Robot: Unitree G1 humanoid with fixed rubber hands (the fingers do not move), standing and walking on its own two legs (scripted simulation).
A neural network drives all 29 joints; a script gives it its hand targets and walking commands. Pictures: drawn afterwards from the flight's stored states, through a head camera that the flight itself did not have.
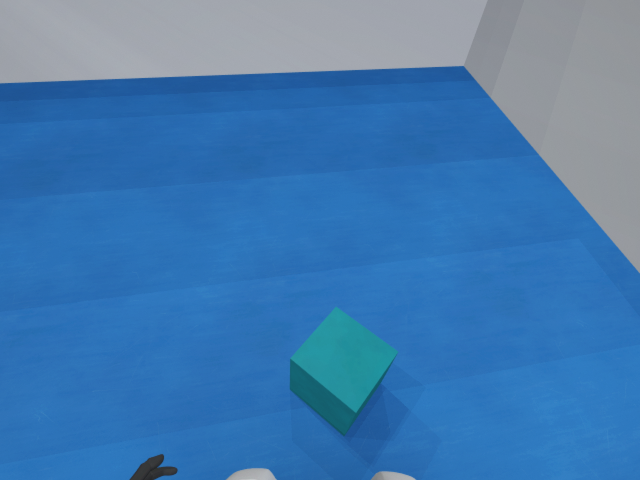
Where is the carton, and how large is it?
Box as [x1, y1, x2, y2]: [290, 307, 397, 435]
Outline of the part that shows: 335,307 290,358 290,389 344,435 381,381 397,351 341,310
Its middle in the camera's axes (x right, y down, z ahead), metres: +0.06 +0.39 +1.11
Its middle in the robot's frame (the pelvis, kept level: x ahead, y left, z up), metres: +0.46 -0.08 -0.63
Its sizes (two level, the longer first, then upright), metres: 0.210 0.200 0.250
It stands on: the floor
